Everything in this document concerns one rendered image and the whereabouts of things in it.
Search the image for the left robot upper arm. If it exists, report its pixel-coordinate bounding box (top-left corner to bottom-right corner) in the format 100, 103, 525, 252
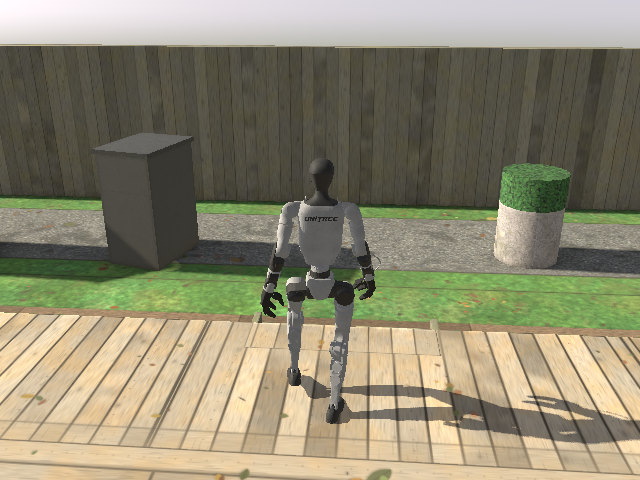
275, 201, 301, 258

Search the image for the right robot forearm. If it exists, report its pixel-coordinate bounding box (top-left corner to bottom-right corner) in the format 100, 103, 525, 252
357, 241, 375, 281

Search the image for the right robot hand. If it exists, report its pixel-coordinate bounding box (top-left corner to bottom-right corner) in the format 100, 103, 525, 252
353, 277, 376, 300

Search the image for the right robot upper arm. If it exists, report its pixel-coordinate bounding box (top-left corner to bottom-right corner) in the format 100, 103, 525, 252
342, 202, 367, 257

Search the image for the robot left foot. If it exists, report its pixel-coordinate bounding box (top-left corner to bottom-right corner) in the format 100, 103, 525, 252
287, 367, 301, 386

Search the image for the left robot hand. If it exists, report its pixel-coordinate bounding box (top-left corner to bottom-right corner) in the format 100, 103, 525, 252
260, 289, 284, 318

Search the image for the left robot forearm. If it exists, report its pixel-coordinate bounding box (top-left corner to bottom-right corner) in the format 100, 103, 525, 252
263, 242, 285, 293

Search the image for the robot left thigh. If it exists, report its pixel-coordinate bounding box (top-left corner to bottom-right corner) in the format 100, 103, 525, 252
286, 277, 307, 328

